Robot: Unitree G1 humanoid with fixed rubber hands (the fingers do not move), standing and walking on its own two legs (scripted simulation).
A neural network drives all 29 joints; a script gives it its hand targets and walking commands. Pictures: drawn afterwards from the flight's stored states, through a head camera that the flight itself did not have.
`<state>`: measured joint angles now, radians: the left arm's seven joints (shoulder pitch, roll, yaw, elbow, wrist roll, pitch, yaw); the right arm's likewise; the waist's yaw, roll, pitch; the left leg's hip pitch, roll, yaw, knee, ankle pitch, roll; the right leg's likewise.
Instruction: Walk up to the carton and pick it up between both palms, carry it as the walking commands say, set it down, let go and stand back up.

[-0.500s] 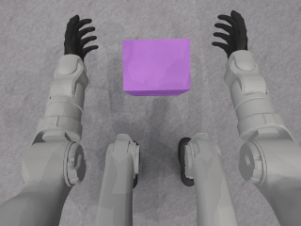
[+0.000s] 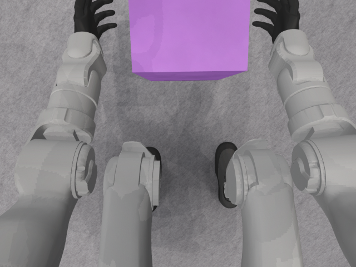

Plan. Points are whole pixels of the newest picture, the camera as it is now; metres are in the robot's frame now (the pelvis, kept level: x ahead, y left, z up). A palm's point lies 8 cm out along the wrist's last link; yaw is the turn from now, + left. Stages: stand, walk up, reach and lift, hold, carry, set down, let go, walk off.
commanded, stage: reach and lift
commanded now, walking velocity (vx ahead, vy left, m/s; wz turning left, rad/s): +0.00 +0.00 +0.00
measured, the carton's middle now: (186, 43) +0.52 +0.01 -0.26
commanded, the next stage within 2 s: none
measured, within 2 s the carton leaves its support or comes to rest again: leaves its support in 1.44 s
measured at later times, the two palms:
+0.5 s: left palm (94, 34) +0.52 +0.18 -0.19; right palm (273, 33) +0.52 -0.16 -0.20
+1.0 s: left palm (112, 32) +0.52 +0.15 -0.20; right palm (262, 30) +0.53 -0.14 -0.20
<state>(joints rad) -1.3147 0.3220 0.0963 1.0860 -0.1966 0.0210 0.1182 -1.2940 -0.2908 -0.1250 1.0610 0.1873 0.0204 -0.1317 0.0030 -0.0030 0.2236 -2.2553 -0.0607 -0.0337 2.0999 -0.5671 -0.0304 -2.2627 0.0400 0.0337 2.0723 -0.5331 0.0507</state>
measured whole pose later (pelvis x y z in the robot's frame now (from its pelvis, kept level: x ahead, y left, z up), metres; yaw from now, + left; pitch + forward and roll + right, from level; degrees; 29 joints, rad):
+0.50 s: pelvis +0.00 +0.00 -0.02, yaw +0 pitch +39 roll +0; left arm -1.37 0.34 0.05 1.15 -0.25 0.00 0.12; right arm -1.35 -0.29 -0.07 1.12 0.23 0.00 -0.15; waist 0.01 0.00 0.28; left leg -2.29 -0.05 -0.03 2.17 -0.56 -0.03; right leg -2.30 0.04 0.03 2.14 -0.53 0.04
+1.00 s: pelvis +0.00 +0.00 -0.02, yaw +0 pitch +39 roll -1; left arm -1.41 0.27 0.02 1.15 -0.23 -0.02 0.16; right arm -1.40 -0.25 -0.06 1.14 0.22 -0.03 -0.18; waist 0.01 -0.01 0.31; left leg -2.27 -0.05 -0.04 2.15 -0.57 -0.04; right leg -2.28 0.05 0.03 2.12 -0.53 0.05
